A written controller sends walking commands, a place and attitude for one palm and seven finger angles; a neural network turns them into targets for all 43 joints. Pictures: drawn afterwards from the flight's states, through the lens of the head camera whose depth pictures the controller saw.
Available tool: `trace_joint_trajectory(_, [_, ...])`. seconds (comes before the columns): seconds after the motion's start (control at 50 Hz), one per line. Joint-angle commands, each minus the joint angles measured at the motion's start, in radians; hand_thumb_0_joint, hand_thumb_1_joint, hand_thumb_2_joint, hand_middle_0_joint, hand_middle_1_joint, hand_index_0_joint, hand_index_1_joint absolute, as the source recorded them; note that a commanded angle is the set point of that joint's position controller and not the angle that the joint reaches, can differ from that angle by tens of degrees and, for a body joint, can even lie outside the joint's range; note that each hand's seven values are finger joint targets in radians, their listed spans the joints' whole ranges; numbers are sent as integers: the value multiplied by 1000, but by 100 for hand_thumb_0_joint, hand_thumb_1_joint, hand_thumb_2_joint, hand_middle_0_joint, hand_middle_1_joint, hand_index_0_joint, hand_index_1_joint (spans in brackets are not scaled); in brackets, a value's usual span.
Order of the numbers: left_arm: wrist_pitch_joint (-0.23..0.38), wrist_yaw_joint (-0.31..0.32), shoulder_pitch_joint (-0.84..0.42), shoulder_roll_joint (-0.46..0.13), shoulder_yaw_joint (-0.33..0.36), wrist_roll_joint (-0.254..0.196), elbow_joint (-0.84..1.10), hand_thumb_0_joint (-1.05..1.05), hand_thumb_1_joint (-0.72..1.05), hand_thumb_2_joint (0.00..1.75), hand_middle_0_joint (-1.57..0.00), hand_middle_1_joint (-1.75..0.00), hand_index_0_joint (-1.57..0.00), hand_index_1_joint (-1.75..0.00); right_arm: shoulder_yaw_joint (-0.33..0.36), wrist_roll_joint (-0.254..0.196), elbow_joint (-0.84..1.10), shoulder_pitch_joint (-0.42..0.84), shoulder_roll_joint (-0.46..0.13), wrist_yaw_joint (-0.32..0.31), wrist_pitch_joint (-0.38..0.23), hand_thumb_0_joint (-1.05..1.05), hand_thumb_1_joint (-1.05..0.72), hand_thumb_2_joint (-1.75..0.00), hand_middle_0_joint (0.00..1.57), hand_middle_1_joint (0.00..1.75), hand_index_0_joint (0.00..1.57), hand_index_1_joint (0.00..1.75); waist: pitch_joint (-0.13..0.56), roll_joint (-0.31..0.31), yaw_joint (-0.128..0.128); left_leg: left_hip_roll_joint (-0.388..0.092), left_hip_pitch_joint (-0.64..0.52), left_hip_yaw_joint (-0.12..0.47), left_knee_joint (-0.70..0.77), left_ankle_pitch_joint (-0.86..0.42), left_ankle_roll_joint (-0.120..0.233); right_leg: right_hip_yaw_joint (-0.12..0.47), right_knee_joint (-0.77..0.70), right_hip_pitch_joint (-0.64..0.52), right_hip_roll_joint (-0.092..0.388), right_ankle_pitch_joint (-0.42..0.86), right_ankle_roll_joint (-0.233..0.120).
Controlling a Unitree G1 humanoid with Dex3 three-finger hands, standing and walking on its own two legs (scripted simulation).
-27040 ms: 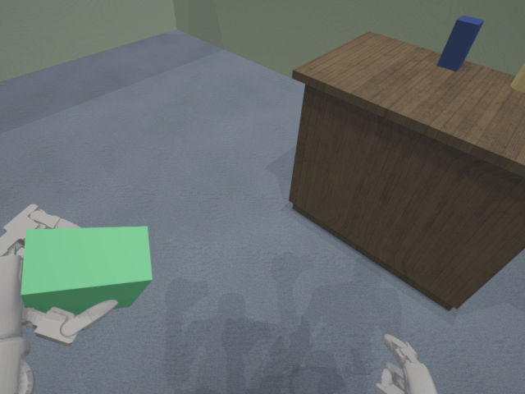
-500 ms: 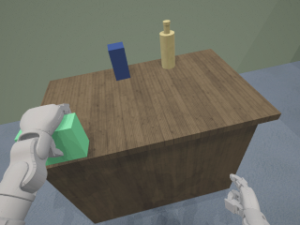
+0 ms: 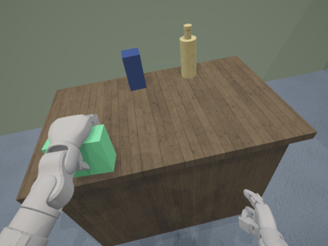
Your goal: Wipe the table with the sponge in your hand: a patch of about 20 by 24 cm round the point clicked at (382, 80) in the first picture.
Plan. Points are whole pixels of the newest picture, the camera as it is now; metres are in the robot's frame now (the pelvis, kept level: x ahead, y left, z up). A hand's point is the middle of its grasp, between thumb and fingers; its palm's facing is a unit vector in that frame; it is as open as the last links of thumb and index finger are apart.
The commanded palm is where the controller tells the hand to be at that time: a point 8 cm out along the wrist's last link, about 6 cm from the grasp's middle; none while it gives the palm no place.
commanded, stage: move the sponge above the wiping area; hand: left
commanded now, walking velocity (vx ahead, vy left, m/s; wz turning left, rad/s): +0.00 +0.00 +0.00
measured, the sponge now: (85, 156) +0.29 +0.26 +0.08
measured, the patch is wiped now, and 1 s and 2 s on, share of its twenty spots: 0.00 0.00 0.00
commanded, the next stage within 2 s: none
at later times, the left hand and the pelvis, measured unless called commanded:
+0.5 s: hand (83, 143) +0.31 +0.27 +0.10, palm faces -0.06 -0.04 -1.00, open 10.5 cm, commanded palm +0.30 +0.28 +0.19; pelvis +0.03 -0.01 +0.00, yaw +0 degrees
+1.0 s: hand (83, 137) +0.33 +0.27 +0.11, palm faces +0.02 -0.03 -1.00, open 10.5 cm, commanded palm +0.30 +0.28 +0.19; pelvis +0.02 +0.01 +0.00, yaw +0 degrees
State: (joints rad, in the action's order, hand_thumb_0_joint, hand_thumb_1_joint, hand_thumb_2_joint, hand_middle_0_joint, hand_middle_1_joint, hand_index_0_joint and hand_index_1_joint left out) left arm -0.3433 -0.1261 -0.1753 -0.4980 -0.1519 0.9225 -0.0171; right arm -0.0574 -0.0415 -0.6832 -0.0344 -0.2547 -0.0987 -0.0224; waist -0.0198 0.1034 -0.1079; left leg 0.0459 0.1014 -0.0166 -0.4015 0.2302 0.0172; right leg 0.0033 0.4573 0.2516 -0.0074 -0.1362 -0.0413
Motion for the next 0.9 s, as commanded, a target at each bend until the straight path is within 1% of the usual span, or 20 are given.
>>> trace_joint_trajectory(0.0, [24,105,-388,-318,262,42,207,0,10,130,-120,-160,-120,-160,39,6,163,194,-98,0,-52,0,-90,-90,20,30,20,30,265,-55,-25,-26,80,70,95,-154,5,86,-82,-232,2,-5,-39])
trace_joint_trajectory(0.04, [5,123,-343,-346,301,40,214,0,10,130,-120,-160,-120,-160,41,3,161,216,-101,5,-49,0,-90,-90,20,30,20,30,260,-7,-37,-19,63,67,86,-185,3,130,-90,-236,-6,9,-49])
trace_joint_trajectory(0.06, [-1,127,-351,-283,253,30,218,0,10,130,-120,-160,-120,-160,43,5,168,202,-93,10,-49,0,-90,-90,20,30,20,30,294,-33,-29,-23,66,47,73,-217,5,102,-78,-264,11,49,-43])
trace_joint_trajectory(0.14, [-47,109,-287,-303,264,22,165,0,10,130,-120,-160,-120,-160,44,-6,162,224,-111,17,-34,0,-90,-90,20,30,20,30,250,-47,-23,-16,64,50,70,-221,5,135,-100,-246,8,64,-45])
trace_joint_trajectory(0.2, [-54,65,-271,-248,189,12,177,0,10,130,-120,-160,-120,-160,46,-11,172,209,-115,19,-24,0,-90,-90,20,30,20,30,268,-66,-3,-12,60,43,64,-241,16,92,-92,-256,19,113,-28])
trace_joint_trajectory(0.24, [-40,39,-258,-256,190,9,210,0,10,130,-120,-160,-120,-160,46,-17,184,223,-113,15,-31,0,-90,-90,20,30,20,30,272,-75,4,-11,40,49,51,-226,23,122,-98,-238,10,92,-30])
trace_joint_trajectory(0.26, [-25,26,-254,-228,164,8,216,0,10,130,-120,-160,-120,-160,47,-11,187,196,-113,14,-34,0,-90,-90,20,30,20,30,292,-99,8,-13,43,38,41,-251,30,87,-82,-258,21,130,-23])
trace_joint_trajectory(0.28, [-2,23,-248,-272,198,7,237,0,10,130,-120,-160,-120,-160,52,-8,185,181,-115,13,-34,0,-90,-90,20,30,20,30,308,-92,3,-10,30,44,43,-257,31,93,-84,-263,20,144,-21])
trace_joint_trajectory(0.32, [34,21,-255,-281,206,11,244,0,10,130,-120,-160,-120,-160,53,-3,186,171,-112,7,-36,0,-90,-90,20,30,20,30,301,-108,2,-9,26,44,39,-256,32,91,-83,-253,20,148,-18])
trace_joint_trajectory(0.34, [50,32,-270,-342,267,17,258,0,10,130,-120,-160,-120,-160,53,-3,183,181,-113,4,-43,0,-90,-90,20,30,20,30,295,-103,0,-10,16,53,33,-249,30,131,-92,-240,7,134,-29])
trace_joint_trajectory(0.36, [67,40,-278,-315,252,19,245,0,10,130,-120,-160,-120,-160,53,3,181,161,-108,1,-46,0,-90,-90,20,30,20,30,307,-103,2,-12,30,40,32,-260,31,99,-81,-255,19,143,-23])
trace_joint_trajectory(0.42, [107,87,-316,-362,311,26,190,0,10,130,-120,-160,-120,-160,63,3,158,136,-114,-6,-44,0,-90,-90,20,30,20,30,290,-88,-8,-14,36,48,44,-270,21,106,-88,-236,14,150,-30])
trace_joint_trajectory(0.44, [105,106,-319,-416,361,32,200,0,10,130,-120,-160,-120,-160,60,-1,155,159,-118,-6,-49,0,-90,-90,20,30,20,30,284,-29,-17,-11,20,55,43,-269,19,146,-98,-228,3,134,-44])
trace_joint_trajectory(0.46, [107,119,-348,-347,310,25,202,0,10,130,-120,-160,-120,-160,60,2,163,147,-106,-4,-52,0,-90,-90,20,30,20,30,318,-21,-10,-13,35,39,42,-288,18,110,-82,-255,17,158,-39])
trace_joint_trajectory(0.54, [77,154,-299,-363,342,17,172,0,10,130,-120,-160,-120,-160,64,-3,158,170,-113,5,-52,0,-90,-90,20,30,20,30,323,14,-26,-15,27,48,43,-308,7,136,-82,-258,14,183,-50])
trace_joint_trajectory(0.58, [48,144,-285,-296,276,6,127,0,10,130,-120,-160,-120,-160,64,-7,157,160,-113,11,-43,0,-90,-90,20,30,20,30,303,-32,-8,-20,58,36,52,-287,7,93,-82,-256,24,172,-35])
trace_joint_trajectory(0.7, [10,63,-271,-221,168,-1,82,0,10,130,-120,-160,-120,-160,63,-18,170,168,-126,13,-28,0,-90,-90,20,30,20,30,255,-108,14,-19,63,42,63,-214,21,56,-100,-207,20,88,-18])
trace_joint_trajectory(0.8, [91,63,-392,-285,202,29,145,0,10,130,-120,-160,-120,-160,63,-8,170,146,-117,2,-39,0,-90,-90,20,30,20,30,286,-77,11,-17,34,56,69,-198,22,59,-103,-188,8,43,-24])
trace_joint_trajectory(0.84, [122,94,-454,-324,240,41,199,0,10,130,-120,-160,-120,-160,61,-5,176,152,-110,-4,-51,0,-90,-90,20,30,20,30,306,-8,1,-20,15,67,75,-193,16,89,-100,-184,-1,28,-39])
trace_joint_trajectory(0.88, [142,135,-450,-325,262,54,184,0,10,130,-120,-160,-120,-160,67,2,162,136,-102,-7,-57,0,-90,-90,20,30,20,30,335,-2,-9,-24,20,64,76,-233,8,72,-88,-204,2,52,-41])
